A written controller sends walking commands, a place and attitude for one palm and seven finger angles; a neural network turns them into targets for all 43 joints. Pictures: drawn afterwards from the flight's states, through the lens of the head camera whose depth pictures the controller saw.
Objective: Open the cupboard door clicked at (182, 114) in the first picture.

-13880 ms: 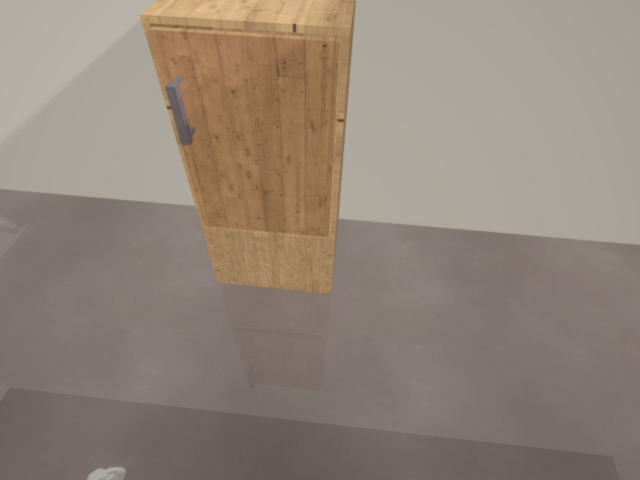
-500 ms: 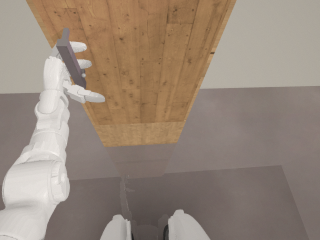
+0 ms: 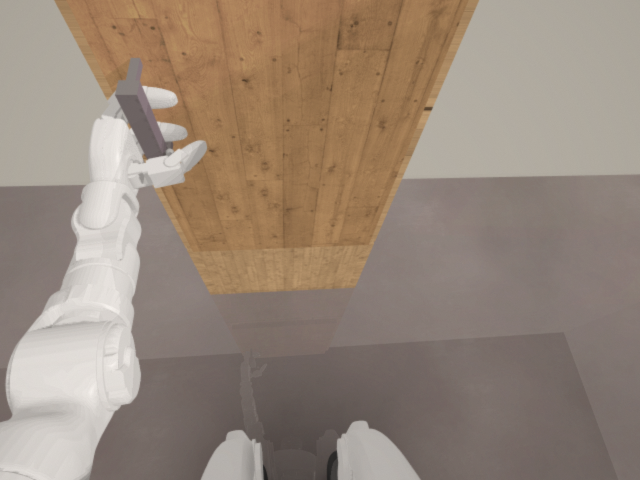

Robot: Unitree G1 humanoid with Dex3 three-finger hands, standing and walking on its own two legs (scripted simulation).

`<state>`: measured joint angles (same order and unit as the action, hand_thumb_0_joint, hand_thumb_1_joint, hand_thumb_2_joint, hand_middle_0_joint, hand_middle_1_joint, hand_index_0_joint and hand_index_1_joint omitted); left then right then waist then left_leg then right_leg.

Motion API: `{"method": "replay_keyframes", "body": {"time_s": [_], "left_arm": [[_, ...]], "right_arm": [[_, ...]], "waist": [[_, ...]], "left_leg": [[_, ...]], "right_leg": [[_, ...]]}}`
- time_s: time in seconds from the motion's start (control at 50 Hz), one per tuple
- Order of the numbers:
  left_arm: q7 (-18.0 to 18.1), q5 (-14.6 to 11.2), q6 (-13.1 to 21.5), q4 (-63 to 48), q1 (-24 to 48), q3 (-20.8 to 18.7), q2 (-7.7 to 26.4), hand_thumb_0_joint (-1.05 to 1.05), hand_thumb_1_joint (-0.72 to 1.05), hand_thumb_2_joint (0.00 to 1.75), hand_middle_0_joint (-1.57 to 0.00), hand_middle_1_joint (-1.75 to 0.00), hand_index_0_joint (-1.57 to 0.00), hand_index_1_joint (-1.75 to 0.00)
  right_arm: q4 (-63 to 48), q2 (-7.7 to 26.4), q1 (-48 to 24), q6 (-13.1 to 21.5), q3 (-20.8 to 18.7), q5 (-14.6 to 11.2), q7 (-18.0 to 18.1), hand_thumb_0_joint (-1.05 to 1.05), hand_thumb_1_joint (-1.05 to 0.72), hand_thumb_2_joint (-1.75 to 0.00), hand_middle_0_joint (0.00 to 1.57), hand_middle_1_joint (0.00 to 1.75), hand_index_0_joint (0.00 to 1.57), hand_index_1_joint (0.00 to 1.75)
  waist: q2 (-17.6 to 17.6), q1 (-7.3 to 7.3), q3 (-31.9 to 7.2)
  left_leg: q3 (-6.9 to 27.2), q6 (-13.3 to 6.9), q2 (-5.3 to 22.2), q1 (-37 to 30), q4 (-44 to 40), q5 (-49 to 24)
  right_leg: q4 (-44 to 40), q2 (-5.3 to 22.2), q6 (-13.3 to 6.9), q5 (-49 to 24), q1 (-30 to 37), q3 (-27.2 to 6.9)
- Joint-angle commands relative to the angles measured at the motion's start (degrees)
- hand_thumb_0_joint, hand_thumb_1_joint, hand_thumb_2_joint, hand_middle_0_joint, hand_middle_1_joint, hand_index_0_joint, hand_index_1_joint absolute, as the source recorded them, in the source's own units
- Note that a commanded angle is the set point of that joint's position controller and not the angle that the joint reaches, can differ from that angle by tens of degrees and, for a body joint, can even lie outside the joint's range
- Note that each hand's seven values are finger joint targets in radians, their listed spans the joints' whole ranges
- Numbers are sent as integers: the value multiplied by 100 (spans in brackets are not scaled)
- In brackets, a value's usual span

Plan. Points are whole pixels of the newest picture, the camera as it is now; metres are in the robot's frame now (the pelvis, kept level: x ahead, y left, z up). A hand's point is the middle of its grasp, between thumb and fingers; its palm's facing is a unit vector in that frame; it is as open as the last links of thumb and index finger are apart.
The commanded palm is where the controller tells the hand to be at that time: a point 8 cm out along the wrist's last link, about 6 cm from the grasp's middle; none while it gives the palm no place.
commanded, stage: close the thumb around the handle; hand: left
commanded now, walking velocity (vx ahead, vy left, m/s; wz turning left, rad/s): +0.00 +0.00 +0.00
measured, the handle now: (151, 124) +0.55 +0.18 +0.07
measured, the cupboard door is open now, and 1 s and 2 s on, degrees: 0 25 41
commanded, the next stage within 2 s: pull the door open along its arc in 0.26 s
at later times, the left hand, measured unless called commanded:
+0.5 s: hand (170, 154) +0.50 +0.15 +0.07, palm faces -0.01 -1.00 +0.00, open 5.4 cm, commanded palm +0.46 +0.19 +0.07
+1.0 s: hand (213, 253) +0.36 +0.09 +0.07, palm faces +0.32 -0.95 +0.07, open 5.7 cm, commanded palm +0.30 +0.13 +0.07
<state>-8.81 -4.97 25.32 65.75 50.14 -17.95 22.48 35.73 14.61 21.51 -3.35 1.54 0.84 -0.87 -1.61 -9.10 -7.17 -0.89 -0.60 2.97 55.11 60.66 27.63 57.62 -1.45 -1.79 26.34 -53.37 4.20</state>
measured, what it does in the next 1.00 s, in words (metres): stands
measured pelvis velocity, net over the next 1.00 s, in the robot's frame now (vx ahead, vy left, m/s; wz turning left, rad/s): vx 0.01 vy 0.00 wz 0.02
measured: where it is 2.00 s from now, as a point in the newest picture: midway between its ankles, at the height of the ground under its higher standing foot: outside the picture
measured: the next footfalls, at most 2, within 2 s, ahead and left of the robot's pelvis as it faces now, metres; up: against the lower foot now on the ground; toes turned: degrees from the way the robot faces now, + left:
none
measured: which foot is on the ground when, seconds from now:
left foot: down 0.00-1.00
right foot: down 0.00-1.00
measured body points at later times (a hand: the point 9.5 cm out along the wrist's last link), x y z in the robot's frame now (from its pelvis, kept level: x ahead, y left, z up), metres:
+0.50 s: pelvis +0.00 +0.00 +0.00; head +0.12 +0.02 +0.43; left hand +0.49 +0.20 +0.07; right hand +0.01 -0.26 -0.11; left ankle +0.00 +0.11 -0.66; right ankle +0.00 -0.10 -0.66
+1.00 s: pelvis +0.01 +0.00 +0.02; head +0.08 +0.00 +0.46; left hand +0.34 +0.14 +0.07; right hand +0.16 -0.23 -0.09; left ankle +0.00 +0.11 -0.66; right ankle +0.00 -0.10 -0.66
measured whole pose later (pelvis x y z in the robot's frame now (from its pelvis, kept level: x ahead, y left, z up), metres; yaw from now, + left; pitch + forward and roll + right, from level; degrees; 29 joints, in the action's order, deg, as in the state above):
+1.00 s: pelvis +0.01 +0.00 +0.02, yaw +1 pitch +15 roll -1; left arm 24.3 0.5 21.1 21.0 8.9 2.7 -3.8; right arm 31.7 11.7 13.7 -0.9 -0.7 3.1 -3.8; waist -1.4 -1.2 -8.7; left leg -1.5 -0.4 1.7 43.9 56.0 27.5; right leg 54.8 -0.5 -1.7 27.2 -43.0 3.4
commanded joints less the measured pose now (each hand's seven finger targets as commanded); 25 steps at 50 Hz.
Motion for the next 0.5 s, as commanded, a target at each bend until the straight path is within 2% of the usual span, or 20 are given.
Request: {"method": "replay_keyframes", "body": {"time_s": [0.0,0.04,0.06,0.08,0.1,0.12,0.14,0.18,0.22,0.24,0.26,0.32,0.34,0.36,0.42,0.44,0.48], "left_arm": [[12,-60,403,-1141,2602,58,867,0,79,85,-39,-134,-39,-134],[39,-39,391,-1163,2626,-122,1122,0,90,90,-40,-135,-40,-135],[36,-20,367,-1111,2538,-197,1229,0,90,90,-40,-135,-40,-135],[25,-15,337,-1070,2575,-139,1192,0,90,90,-40,-135,-40,-135],[12,-30,384,-1222,2729,-154,1211,0,90,90,-40,-135,-40,-135],[2,-24,397,-1246,2655,-145,1188,0,90,90,-40,-135,-40,-135],[-3,-50,398,-1293,2586,-144,1144,0,90,90,-40,-135,-40,-135],[-10,-58,380,-1210,2642,-141,1174,0,90,90,-40,-135,-40,-135],[-10,-72,390,-1182,2562,-306,1345,0,90,90,-40,-135,-40,-135],[3,-48,376,-1134,2524,-317,1373,0,90,90,-40,-135,-40,-135],[0,-28,376,-1185,2585,-221,1288,0,90,90,-40,-135,-40,-135],[44,-2,414,-1354,2571,-312,1390,0,90,90,-40,-135,-40,-135],[37,3,389,-1203,2398,-271,1300,0,90,90,-40,-135,-40,-135],[23,-37,383,-1270,2545,44,904,0,90,90,-40,-135,-40,-135],[44,-79,458,-1538,2202,-148,1048,0,90,90,-40,-135,-40,-135],[44,-99,467,-1644,2062,-164,1040,0,90,90,-40,-135,-40,-135],[38,-138,451,-1769,1631,-111,891,0,90,90,-40,-135,-40,-135]], "right_arm": [[-239,946,956,84,-371,-12,41,0,-90,-90,20,30,20,30],[-214,996,971,72,-387,-4,46,0,-90,-90,20,30,20,30],[-235,996,954,69,-377,-9,52,0,-90,-90,20,30,20,30],[-237,991,953,66,-363,-17,61,0,-90,-90,20,30,20,30],[-238,983,987,76,-368,-4,74,0,-90,-90,20,30,20,30],[-251,972,969,78,-368,-15,68,0,-90,-90,20,30,20,30],[-255,971,949,84,-374,-10,60,0,-90,-90,20,30,20,30],[-234,971,951,78,-361,-12,61,0,-90,-90,20,30,20,30],[-262,994,959,78,-360,-16,71,0,-90,-90,20,30,20,30],[-256,990,961,69,-354,-18,77,0,-90,-90,20,30,20,30],[-268,968,951,72,-353,-20,71,0,-90,-90,20,30,20,30],[-272,976,973,66,-363,1,60,0,-90,-90,20,30,20,30],[-279,972,973,54,-371,-9,55,0,-90,-90,20,30,20,30],[-272,928,942,64,-360,-10,35,0,-90,-90,20,30,20,30],[-312,965,951,70,-404,-1,9,0,-90,-90,20,30,20,30],[-338,959,937,65,-411,-1,-1,0,-90,-90,20,30,20,30],[-413,930,882,51,-421,-20,-28,0,-90,-90,20,30,20,30]], "waist": [[-436,-198,-2550],[-420,-159,-2689],[-403,-113,-2664],[-287,-175,-2581],[-340,-172,-2689],[-511,-105,-2802],[-534,-108,-2872],[-455,-150,-2658],[-433,-84,-2752],[-362,-98,-2687],[-420,-118,-2640],[-621,-56,-2851],[-499,-68,-2760],[-460,-167,-2637],[-648,21,-2943],[-590,69,-3050],[-444,145,-2983]], "left_leg": [[295,-113,-235,-2018,-499,-2342],[291,-108,-238,-1985,-491,-2298],[263,-109,-249,-1862,-499,-2212],[262,-126,-248,-1766,-509,-2154],[277,-135,-254,-1850,-489,-2273],[278,-106,-252,-1963,-500,-2354],[265,-107,-247,-2030,-476,-2398],[270,-106,-240,-1912,-505,-2310],[270,-110,-247,-1851,-495,-2261],[272,-114,-244,-1803,-511,-2241],[261,-117,-248,-1791,-523,-2197],[279,-98,-235,-1996,-500,-2400],[277,-95,-235,-1974,-507,-2410],[287,-93,-228,-1980,-529,-2337],[281,-67,-223,-2269,-547,-2632],[275,-62,-223,-2299,-548,-2715],[238,-66,-235,-2248,-620,-2728]], "right_leg": [[-600,-138,73,-2268,1058,-282],[-605,-127,85,-2245,1138,-308],[-614,-122,85,-2226,1227,-328],[-629,-127,95,-2228,1258,-333],[-590,-124,86,-2324,1301,-336],[-579,-123,76,-2348,1275,-331],[-586,-123,79,-2371,1253,-323],[-610,-135,87,-2314,1254,-317],[-596,-131,84,-2277,1298,-335],[-601,-128,86,-2268,1315,-326],[-609,-131,93,-2248,1306,-332],[-562,-127,75,-2340,1271,-319],[-583,-135,74,-2338,1253,-304],[-602,-139,86,-2274,1165,-279],[-572,-142,51,-2438,1260,-269],[-556,-150,54,-2525,1366,-266],[-606,-162,57,-2607,1548,-256]]}}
